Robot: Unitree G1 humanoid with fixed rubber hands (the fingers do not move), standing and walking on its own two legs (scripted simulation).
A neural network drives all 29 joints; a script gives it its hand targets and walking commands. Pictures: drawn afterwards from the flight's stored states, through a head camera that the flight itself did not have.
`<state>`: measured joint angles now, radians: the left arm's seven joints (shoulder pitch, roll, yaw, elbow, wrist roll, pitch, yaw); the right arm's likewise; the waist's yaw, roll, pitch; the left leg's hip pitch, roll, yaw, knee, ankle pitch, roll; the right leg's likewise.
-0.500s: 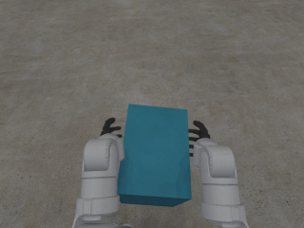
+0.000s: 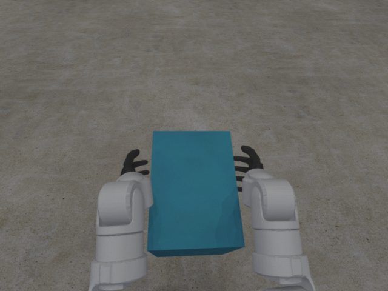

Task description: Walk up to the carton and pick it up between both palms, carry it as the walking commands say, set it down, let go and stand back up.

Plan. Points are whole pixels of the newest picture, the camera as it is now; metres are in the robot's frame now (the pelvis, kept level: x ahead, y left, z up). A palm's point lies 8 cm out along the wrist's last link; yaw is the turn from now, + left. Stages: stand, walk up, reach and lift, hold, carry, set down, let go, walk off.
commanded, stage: carry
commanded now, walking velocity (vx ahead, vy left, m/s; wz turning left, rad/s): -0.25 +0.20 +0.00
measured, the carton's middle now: (191, 198) +0.33 +0.04 +0.00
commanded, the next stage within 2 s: none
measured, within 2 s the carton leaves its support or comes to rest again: neither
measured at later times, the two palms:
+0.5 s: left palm out of the picture +0.12 +0.24 +0.08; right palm (203, 287) +0.14 +0.01 +0.09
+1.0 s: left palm out of the picture -0.02 +0.33 +0.07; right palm out of the picture -0.02 +0.09 +0.09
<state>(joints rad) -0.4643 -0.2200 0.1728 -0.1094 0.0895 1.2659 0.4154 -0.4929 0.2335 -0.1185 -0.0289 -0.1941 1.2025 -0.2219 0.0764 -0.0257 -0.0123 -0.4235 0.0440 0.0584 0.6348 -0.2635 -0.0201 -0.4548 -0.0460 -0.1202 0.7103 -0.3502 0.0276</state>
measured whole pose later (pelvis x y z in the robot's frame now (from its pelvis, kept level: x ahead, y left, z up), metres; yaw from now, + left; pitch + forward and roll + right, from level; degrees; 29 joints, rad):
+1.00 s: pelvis -0.33 +0.20 +0.01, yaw +0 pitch +4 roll +1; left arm -0.43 -0.21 0.20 -0.01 0.17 1.25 0.29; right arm -0.48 0.23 -0.09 0.04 -0.15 1.23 -0.30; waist -0.02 -0.05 -0.05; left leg -0.29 0.07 0.05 0.56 -0.33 -0.06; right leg -0.63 -0.10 -0.06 0.87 -0.38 0.04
